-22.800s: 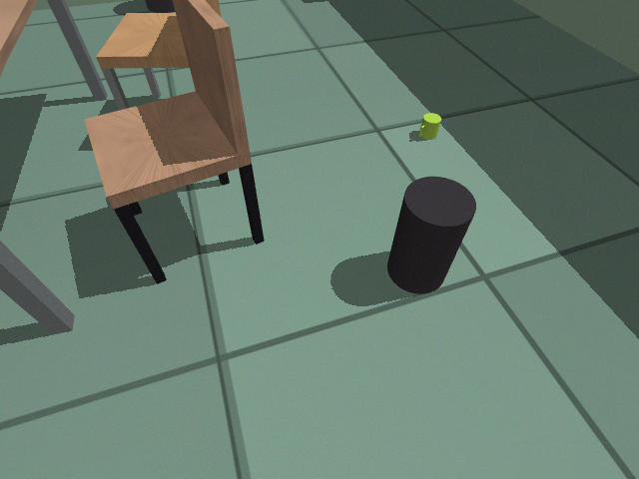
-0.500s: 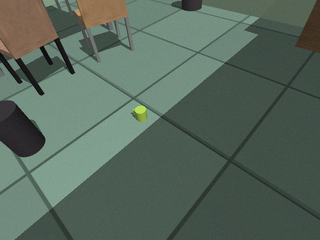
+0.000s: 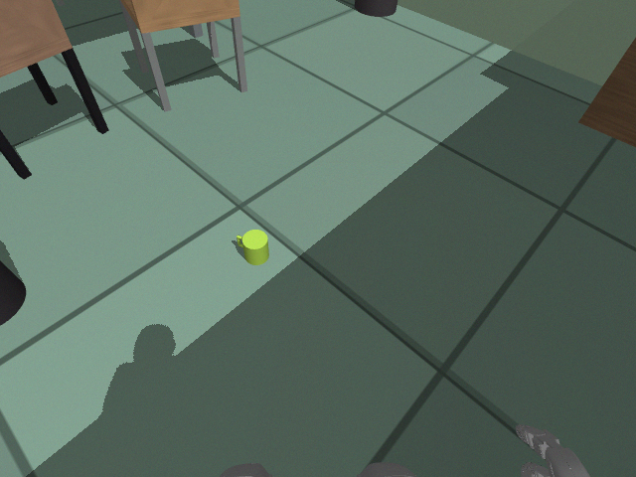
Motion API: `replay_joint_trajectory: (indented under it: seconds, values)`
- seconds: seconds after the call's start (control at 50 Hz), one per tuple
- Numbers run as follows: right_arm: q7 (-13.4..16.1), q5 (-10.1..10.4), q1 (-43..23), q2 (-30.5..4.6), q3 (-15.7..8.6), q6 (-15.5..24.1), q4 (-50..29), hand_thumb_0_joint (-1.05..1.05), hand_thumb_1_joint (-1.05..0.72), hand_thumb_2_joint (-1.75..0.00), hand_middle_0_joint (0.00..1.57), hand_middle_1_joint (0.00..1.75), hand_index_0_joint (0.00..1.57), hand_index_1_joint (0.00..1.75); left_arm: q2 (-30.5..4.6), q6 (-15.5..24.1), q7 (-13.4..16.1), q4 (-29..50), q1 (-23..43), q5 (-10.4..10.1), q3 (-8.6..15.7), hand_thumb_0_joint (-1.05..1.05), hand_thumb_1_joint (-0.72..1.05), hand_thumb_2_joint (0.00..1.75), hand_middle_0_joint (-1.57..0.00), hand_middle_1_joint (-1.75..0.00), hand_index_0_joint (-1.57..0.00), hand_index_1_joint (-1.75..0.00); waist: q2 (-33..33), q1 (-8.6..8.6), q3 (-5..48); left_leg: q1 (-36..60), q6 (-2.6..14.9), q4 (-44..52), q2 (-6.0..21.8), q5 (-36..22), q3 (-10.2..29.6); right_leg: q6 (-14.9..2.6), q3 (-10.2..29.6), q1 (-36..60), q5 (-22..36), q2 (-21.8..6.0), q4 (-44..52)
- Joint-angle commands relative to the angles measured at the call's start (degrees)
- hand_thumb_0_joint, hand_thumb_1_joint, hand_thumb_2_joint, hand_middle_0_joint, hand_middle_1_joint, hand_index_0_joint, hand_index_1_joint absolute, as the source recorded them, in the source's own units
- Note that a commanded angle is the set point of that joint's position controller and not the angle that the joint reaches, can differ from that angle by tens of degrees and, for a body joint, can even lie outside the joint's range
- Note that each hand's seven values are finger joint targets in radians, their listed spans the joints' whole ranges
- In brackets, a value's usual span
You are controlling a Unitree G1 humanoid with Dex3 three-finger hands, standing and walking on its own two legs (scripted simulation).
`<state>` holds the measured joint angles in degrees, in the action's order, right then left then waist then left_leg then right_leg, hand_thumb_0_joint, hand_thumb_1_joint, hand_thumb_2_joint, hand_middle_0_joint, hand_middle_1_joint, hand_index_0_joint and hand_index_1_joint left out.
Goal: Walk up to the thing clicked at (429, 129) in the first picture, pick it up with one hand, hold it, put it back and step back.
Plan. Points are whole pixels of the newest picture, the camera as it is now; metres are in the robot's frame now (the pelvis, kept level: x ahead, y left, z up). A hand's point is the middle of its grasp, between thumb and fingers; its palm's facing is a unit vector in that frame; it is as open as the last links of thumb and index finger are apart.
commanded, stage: walk up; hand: left
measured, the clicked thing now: (252, 246) +0.96 +0.22 -0.71
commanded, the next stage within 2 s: none
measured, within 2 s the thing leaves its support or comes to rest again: neither
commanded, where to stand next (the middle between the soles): +0.55 -0.02 m, yaw -2 degrees
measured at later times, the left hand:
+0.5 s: hand (176, 393) +0.24 +0.21 -0.10, palm faces -0.02 -0.90 -0.43, open 7.4 cm
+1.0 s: hand (163, 324) +0.36 +0.27 -0.15, palm faces -0.04 -0.94 -0.34, open 7.4 cm
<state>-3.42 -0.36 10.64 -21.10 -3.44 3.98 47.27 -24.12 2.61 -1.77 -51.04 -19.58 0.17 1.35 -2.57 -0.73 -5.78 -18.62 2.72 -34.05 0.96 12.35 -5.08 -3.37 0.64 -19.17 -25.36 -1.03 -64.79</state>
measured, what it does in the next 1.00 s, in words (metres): walks ahead: right foot, then left foot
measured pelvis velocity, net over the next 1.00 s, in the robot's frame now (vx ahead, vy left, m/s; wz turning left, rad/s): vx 0.33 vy -0.01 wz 0.02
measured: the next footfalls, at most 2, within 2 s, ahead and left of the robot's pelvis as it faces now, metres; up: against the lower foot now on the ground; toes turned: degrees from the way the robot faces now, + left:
right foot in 0.30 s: +0.26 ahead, -0.18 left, +0.00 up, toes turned -6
left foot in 0.80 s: +0.42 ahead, +0.09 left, +0.00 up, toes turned +5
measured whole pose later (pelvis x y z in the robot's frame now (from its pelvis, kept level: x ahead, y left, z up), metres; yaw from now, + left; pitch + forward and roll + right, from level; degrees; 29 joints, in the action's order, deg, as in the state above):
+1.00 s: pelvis +0.33 -0.01 +0.01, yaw +1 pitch -4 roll -1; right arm -3.2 -0.1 14.9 -21.4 -2.5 4.2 47.2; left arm -25.5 2.9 -2.1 -51.2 -19.2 0.1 2.0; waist -3.3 0.3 -5.2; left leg -14.2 2.3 -29.6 1.0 12.0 -4.3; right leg -2.3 0.8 -24.9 -20.3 -2.9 -59.3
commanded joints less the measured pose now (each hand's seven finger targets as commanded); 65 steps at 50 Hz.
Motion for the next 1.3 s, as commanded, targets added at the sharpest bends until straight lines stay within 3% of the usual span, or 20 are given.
replay_joint_trajectory:
  seconds: [0.0, 0.12, 0.26, 0.28, 0.32, 0.34, 0.44, 0.56, 0.64, 0.76, 0.78, 0.8, 0.82, 0.84, 0.92, 1.06, 1.16, 1.22, 1.24, 1.28]
  values:
    - [1.6, 0.9, 4.8, -15.4, -3.9, 2.1, -2.4, 0.00, -0.90, -0.90, 0.20, 0.30, 0.20, 0.30, -11.5, 1.5, -0.3, 2.7, -5.6, -0.5, 4.3, 0.00, 0.90, 0.90, -0.20, -0.30, -0.20, -0.30, 8.9, 0.60, 3.0, 6.8, 8.83, 18.8, 14.3, -7.9, 14.4, 1.53, 3.6, -8.3, 5.8, -4.2, 3.4]
    - [1.0, -0.2, 4.2, -17.6, -4.4, 2.6, -3.9, 0.00, -0.90, -0.90, 0.20, 0.30, 0.20, 0.30, -10.5, 1.4, -2.4, 5.0, 1.6, 0.5, 4.7, 0.00, 0.90, 0.90, -0.20, -0.30, -0.20, -0.30, 11.9, 1.44, -0.4, 3.7, 10.88, 22.5, 14.2, 8.7, 10.2, 3.22, -0.6, -7.6, 12.2, -6.6, 21.5]
    - [0.6, -0.3, 3.1, -15.6, -3.2, 1.3, -4.3, 0.00, -0.90, -0.90, 0.20, 0.30, 0.20, 0.30, -12.7, 2.7, -1.8, 1.6, -3.0, 0.9, 6.5, 0.00, 0.90, 0.90, -0.20, -0.30, -0.20, -0.30, 3.6, -3.01, 4.6, -3.2, 6.05, 7.3, 10.3, 11.1, 6.2, 1.71, -4.4, 13.2, 14.7, -1.9, 32.9]
    - [0.6, -0.3, 5.7, -13.2, -2.3, 1.2, -4.0, 0.00, -0.90, -0.90, 0.20, 0.30, 0.20, 0.30, -14.3, 3.2, -1.2, 0.5, -6.5, 1.0, 7.3, 0.00, 0.90, 0.90, -0.20, -0.30, -0.20, -0.30, -3.1, -4.73, 7.5, -7.2, 4.45, -4.4, 7.0, 7.3, 2.9, 0.56, -2.2, 21.3, 9.3, -2.0, 35.6]
    - [0.9, -0.1, 9.4, -10.8, -1.2, 0.5, -3.8, 0.00, -0.90, -0.90, 0.20, 0.30, 0.20, 0.30, -20.4, 4.1, 0.1, 2.3, -8.6, 0.8, 8.2, 0.00, 0.90, 0.90, -0.20, -0.30, -0.20, -0.30, -12.8, -4.28, 6.2, -21.4, -0.66, -29.5, -2.7, 16.5, 2.3, -7.32, 34.5, 23.7, -6.0, -22.6, 52.4]
    - [1.5, -0.5, 8.6, -15.8, -2.4, 0.1, -2.9, 0.00, -0.90, -0.90, 0.20, 0.30, 0.20, 0.30, -20.9, 3.8, 0.0, 2.9, -5.7, 0.0, 8.0, 0.00, 0.90, 0.90, -0.20, -0.30, -0.20, -0.30, -8.6, -3.77, 4.6, -20.4, -0.67, -31.6, 1.0, 16.7, 5.9, -11.88, 37.5, 20.0, -5.0, -25.2, 51.6]
    - [0.7, 0.8, 10.8, -13.8, -2.4, -0.9, 1.1, 0.00, -0.90, -0.90, 0.20, 0.30, 0.20, 0.30, -15.0, 4.0, 0.8, 4.0, -0.2, -0.8, 5.9, 0.00, 0.90, 0.90, -0.20, -0.30, -0.20, -0.30, -6.9, 0.29, 3.3, -12.4, -0.61, -25.8, 2.9, 5.0, 9.5, -4.08, 10.8, 10.9, 17.5, -13.5, 49.5]
    - [-0.6, -0.5, 4.4, -13.0, -2.9, -1.8, -1.0, 0.00, -0.90, -0.90, 0.20, 0.30, 0.20, 0.30, -15.4, 4.3, 0.7, 6.3, 0.0, 0.1, 6.5, 0.00, 0.90, 0.90, -0.20, -0.30, -0.20, -0.30, -4.1, -1.09, 1.1, -14.9, -3.20, -13.8, 3.8, 0.5, 8.6, -8.85, 6.6, 10.7, 7.6, -15.2, 53.3]
    - [-1.3, -1.1, -0.2, -11.9, -2.8, -1.0, -2.4, 0.00, -0.90, -0.90, 0.20, 0.30, 0.20, 0.30, -15.5, 4.1, 0.6, 5.7, -2.9, 0.2, 6.6, 0.00, 0.90, 0.90, -0.20, -0.30, -0.20, -0.30, -3.5, -3.11, 0.3, -11.0, -2.81, -3.0, 4.2, -2.0, 5.4, -8.01, 3.9, 11.1, 9.0, -14.3, 50.2]
    - [-0.8, -1.1, 7.4, -14.2, -4.2, 0.2, 0.2, 0.00, -0.90, -0.90, 0.20, 0.30, 0.20, 0.30, -14.6, 3.2, 0.6, 6.5, 0.2, 0.4, 5.3, 0.00, 0.90, 0.90, -0.20, -0.30, -0.20, -0.30, 1.9, 3.16, 5.0, 11.0, -0.24, 3.5, 1.2, 0.4, 1.5, -5.47, -0.6, 1.2, 12.9, -12.0, 35.5]
    - [0.0, -1.4, 13.1, -16.8, -5.2, 0.6, 1.8, 0.00, -0.90, -0.90, 0.20, 0.30, 0.20, 0.30, -11.7, 3.0, 0.5, 6.5, -2.0, 0.4, 4.1, 0.00, 0.90, 0.90, -0.20, -0.30, -0.20, -0.30, 10.4, 5.44, 8.8, 19.2, 1.61, 7.7, 3.0, 8.3, 6.4, -3.78, -4.3, -2.8, 15.8, -7.8, 21.4]
    - [0.7, -1.9, 15.3, -21.6, -6.4, 0.9, 1.0, 0.00, -0.90, -0.90, 0.20, 0.30, 0.20, 0.30, -6.6, 2.9, 0.2, 7.0, -4.8, -0.2, 2.6, 0.00, 0.90, 0.90, -0.20, -0.30, -0.20, -0.30, 24.4, 5.29, 9.9, 25.2, 5.78, 14.6, 16.3, 16.6, 29.1, 0.20, -6.7, -15.2, -0.2, -0.8, 5.9]
    - [1.1, -0.7, 13.4, -22.7, -6.5, 1.1, -0.9, 0.00, -0.90, -0.90, 0.20, 0.30, 0.20, 0.30, -10.5, 2.1, 0.9, 5.6, -5.4, -0.3, 3.7, 0.00, 0.90, 0.90, -0.20, -0.30, -0.20, -0.30, 16.7, 5.09, 8.6, 23.5, 10.64, 21.3, 22.9, 22.7, 42.9, 0.40, -2.9, -19.9, -5.6, 2.4, 0.8]
    - [0.9, 0.5, 12.2, -22.3, -6.6, 0.7, -0.8, 0.00, -0.90, -0.90, 0.20, 0.30, 0.20, 0.30, -14.0, 1.7, 1.4, 4.8, -3.8, 0.2, 4.3, 0.00, 0.90, 0.90, -0.20, -0.30, -0.20, -0.30, 14.0, 4.59, 5.8, 19.8, 13.10, 20.5, 23.9, 21.2, 42.1, 0.05, 1.0, -19.8, -5.6, -1.5, -2.2]
    - [1.6, 0.7, 8.1, -15.9, -3.8, 1.4, -2.1, 0.00, -0.90, -0.90, 0.20, 0.30, 0.20, 0.30, -12.1, 1.7, 0.3, 2.5, -4.7, -0.7, 4.1, 0.00, 0.90, 0.90, -0.20, -0.30, -0.20, -0.30, 9.9, 1.70, 2.5, 11.5, 6.94, 17.8, 13.7, -6.2, 17.0, 0.77, 4.3, -12.9, 5.9, -4.2, 4.4]
    - [1.5, 0.0, 6.6, -17.7, -4.3, 1.4, -4.1, 0.00, -0.90, -0.90, 0.20, 0.30, 0.20, 0.30, -10.9, 1.1, -1.1, 3.9, 0.4, 0.3, 4.3, 0.00, 0.90, 0.90, -0.20, -0.30, -0.20, -0.30, 11.4, 2.35, -0.3, 7.0, 11.40, 22.3, 14.8, 7.4, 12.9, 3.70, -0.4, -11.3, 10.3, -5.7, 18.1]
    - [0.9, -0.5, 7.1, -17.3, -4.1, 0.4, -4.3, 0.00, -0.90, -0.90, 0.20, 0.30, 0.20, 0.30, -9.9, 2.4, -0.9, 3.7, 2.6, 0.3, 4.5, 0.00, 0.90, 0.90, -0.20, -0.30, -0.20, -0.30, 10.4, 2.52, 0.4, 5.8, 9.79, 17.1, 12.5, 2.3, 10.1, 3.01, -4.0, -3.9, 13.5, -2.6, 29.3]
    - [1.2, 0.2, 5.9, -14.9, -3.0, -0.6, -4.9, 0.00, -0.90, -0.90, 0.20, 0.30, 0.20, 0.30, -9.6, 3.1, 0.4, 1.5, -2.9, 0.6, 4.7, 0.00, 0.90, 0.90, -0.20, -0.30, -0.20, -0.30, 5.0, -1.46, 4.3, 2.7, 6.44, 5.2, 10.6, -6.0, 7.0, 2.11, -4.6, 9.5, 18.0, -0.1, 36.3]
    - [1.3, 0.6, 7.6, -11.9, -1.9, -0.5, -4.8, 0.00, -0.90, -0.90, 0.20, 0.30, 0.20, 0.30, -11.6, 3.5, 1.0, 0.8, -5.4, 0.7, 5.4, 0.00, 0.90, 0.90, -0.20, -0.30, -0.20, -0.30, -1.1, -2.85, 7.5, 1.2, 4.19, -3.6, 7.4, -6.8, 4.1, 0.92, -1.7, 16.1, 17.6, -1.5, 40.3]
    - [1.9, 0.5, 12.1, -8.2, -0.2, -1.3, -3.9, 0.00, -0.90, -0.90, 0.20, 0.30, 0.20, 0.30, -17.5, 3.9, 2.1, 2.6, -5.2, 0.6, 6.3, 0.00, 0.90, 0.90, -0.20, -0.30, -0.20, -0.30, -11.7, -1.39, 8.3, -12.0, -1.03, -21.3, -3.0, 18.3, 3.2, -6.01, 29.3, 20.7, 18.2, -21.7, 48.1]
